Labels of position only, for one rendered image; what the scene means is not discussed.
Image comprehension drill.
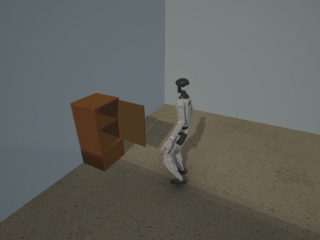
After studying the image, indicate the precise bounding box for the left robot upper arm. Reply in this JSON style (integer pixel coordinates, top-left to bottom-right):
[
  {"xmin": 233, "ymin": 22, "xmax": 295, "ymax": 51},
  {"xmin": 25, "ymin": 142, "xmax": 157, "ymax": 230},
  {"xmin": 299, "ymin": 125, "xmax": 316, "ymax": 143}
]
[{"xmin": 176, "ymin": 99, "xmax": 185, "ymax": 125}]

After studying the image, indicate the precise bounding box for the robot left forearm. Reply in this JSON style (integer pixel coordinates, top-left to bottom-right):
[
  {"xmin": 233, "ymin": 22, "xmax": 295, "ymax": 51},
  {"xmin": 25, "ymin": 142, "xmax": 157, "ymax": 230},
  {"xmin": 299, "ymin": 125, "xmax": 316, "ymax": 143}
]
[{"xmin": 168, "ymin": 120, "xmax": 183, "ymax": 143}]

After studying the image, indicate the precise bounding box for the right robot shin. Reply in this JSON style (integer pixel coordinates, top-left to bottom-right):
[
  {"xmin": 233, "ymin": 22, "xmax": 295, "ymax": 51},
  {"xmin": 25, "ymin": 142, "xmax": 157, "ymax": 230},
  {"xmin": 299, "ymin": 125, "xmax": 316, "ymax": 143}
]
[{"xmin": 172, "ymin": 151, "xmax": 184, "ymax": 171}]

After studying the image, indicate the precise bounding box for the right robot upper arm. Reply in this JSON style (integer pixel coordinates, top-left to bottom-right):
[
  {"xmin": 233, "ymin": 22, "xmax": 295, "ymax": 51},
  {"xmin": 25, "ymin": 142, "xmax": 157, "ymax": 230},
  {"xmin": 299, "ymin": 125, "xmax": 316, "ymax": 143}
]
[{"xmin": 187, "ymin": 94, "xmax": 194, "ymax": 114}]

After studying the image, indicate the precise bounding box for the cupboard door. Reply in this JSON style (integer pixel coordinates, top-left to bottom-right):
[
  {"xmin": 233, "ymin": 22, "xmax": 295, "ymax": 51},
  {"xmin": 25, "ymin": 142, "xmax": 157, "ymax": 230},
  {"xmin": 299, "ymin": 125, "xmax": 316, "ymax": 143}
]
[{"xmin": 118, "ymin": 100, "xmax": 146, "ymax": 147}]

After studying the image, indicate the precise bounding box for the humanoid robot head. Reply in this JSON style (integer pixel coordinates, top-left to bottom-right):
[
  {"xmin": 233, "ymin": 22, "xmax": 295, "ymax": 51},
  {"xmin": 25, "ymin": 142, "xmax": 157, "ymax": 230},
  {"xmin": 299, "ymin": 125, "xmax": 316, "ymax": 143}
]
[{"xmin": 175, "ymin": 78, "xmax": 189, "ymax": 99}]

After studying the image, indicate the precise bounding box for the robot left hand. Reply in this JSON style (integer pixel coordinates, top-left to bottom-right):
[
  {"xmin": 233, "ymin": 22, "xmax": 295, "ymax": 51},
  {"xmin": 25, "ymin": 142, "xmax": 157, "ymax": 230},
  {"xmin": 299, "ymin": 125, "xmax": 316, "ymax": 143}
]
[{"xmin": 160, "ymin": 140, "xmax": 172, "ymax": 154}]

